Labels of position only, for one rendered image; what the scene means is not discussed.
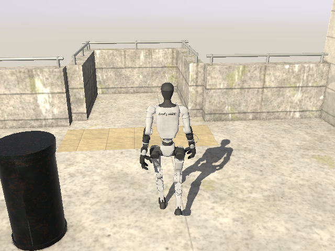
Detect left robot hand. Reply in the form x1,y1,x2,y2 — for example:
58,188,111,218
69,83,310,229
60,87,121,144
140,155,152,170

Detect right robot hand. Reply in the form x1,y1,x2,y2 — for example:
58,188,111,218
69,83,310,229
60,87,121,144
185,147,196,159

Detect left robot thigh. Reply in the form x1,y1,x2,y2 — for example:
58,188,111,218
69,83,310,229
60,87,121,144
150,145,163,178

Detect right robot upper arm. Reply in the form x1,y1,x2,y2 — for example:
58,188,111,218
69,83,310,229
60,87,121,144
178,105,191,134

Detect left robot shin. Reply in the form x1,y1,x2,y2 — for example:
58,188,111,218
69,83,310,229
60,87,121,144
154,170,164,202

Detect robot left forearm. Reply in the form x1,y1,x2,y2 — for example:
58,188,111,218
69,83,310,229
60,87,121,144
140,128,150,155

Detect robot right forearm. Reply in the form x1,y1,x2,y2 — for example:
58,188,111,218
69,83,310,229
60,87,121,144
186,126,195,149

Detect left robot upper arm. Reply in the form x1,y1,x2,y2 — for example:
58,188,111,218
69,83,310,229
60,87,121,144
145,105,157,135

